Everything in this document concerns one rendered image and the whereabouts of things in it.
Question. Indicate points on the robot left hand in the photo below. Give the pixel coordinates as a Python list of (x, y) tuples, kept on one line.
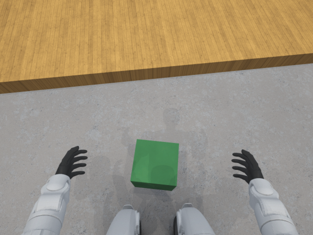
[(67, 165)]

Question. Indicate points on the robot right hand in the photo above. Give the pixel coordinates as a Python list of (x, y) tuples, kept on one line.
[(252, 169)]

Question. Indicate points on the robot thigh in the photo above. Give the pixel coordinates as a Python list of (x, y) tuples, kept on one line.
[(191, 221), (126, 222)]

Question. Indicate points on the robot right forearm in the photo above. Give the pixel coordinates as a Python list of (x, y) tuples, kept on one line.
[(271, 215)]

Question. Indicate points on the robot left forearm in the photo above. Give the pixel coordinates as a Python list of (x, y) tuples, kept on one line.
[(48, 213)]

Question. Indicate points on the right robot thigh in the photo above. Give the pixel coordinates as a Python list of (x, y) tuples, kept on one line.
[(191, 221)]

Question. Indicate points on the left robot thigh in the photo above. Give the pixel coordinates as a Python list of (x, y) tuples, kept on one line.
[(126, 222)]

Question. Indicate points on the carton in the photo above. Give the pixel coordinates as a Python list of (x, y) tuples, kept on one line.
[(155, 165)]

